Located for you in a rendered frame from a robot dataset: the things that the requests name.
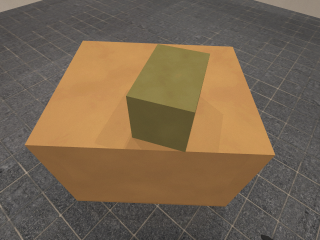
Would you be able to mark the carton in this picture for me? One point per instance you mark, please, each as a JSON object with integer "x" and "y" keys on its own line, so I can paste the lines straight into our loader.
{"x": 162, "y": 101}

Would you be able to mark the pedestal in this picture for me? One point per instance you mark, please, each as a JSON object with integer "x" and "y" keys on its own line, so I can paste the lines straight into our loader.
{"x": 83, "y": 137}

